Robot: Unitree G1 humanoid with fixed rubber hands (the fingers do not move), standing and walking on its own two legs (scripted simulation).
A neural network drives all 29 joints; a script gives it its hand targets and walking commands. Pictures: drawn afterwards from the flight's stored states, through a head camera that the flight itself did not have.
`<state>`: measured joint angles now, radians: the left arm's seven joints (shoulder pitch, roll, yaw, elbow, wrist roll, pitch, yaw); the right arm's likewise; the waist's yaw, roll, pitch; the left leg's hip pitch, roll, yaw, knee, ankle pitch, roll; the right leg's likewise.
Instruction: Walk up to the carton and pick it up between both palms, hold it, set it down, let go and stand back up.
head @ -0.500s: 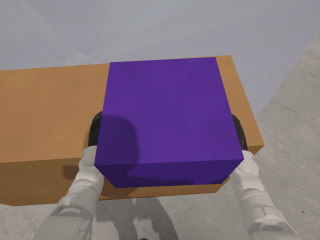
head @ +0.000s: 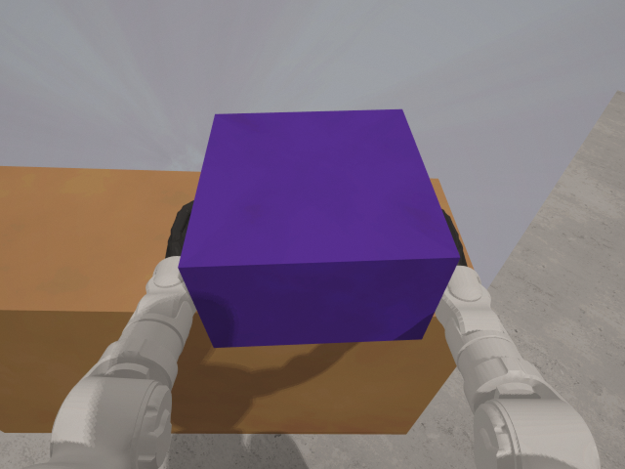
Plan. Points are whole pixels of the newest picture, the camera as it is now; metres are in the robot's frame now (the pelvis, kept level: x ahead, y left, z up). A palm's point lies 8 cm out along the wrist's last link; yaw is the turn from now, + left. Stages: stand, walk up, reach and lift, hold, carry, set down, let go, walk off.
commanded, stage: reach and lift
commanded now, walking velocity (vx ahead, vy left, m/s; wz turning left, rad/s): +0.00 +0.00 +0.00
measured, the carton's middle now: (313, 221) +0.45 +0.02 +0.11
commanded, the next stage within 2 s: hold in 0.60 s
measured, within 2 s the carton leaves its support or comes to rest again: neither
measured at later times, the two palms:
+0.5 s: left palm (180, 231) +0.40 +0.19 +0.12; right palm (463, 236) +0.41 -0.18 +0.13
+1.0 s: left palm (169, 224) +0.39 +0.19 +0.15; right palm (474, 230) +0.39 -0.17 +0.15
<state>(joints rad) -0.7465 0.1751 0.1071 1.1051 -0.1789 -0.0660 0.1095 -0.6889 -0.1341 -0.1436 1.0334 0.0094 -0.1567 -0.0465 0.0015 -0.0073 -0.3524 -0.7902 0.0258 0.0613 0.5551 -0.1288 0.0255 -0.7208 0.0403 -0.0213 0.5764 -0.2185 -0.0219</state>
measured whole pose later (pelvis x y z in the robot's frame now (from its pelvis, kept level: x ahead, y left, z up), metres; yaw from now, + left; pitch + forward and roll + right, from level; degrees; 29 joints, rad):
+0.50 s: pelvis +0.01 -0.01 +0.01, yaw +0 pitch +13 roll +0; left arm -0.71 0.19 0.11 0.80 -0.12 0.26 0.14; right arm -0.69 -0.14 -0.14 0.78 0.08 0.17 -0.04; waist 0.00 0.00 -0.25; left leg -0.61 0.02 0.06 0.53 -0.15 0.03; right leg -0.54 0.04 -0.02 0.57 -0.24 -0.03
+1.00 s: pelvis +0.00 -0.01 +0.01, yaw +0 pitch +7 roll +0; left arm -0.71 0.19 0.11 0.73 -0.08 0.40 0.13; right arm -0.69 -0.14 -0.14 0.73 0.09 0.29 -0.05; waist 0.00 -0.01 -0.21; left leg -0.49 0.02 0.06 0.51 -0.14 0.03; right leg -0.43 0.04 -0.02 0.55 -0.24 -0.03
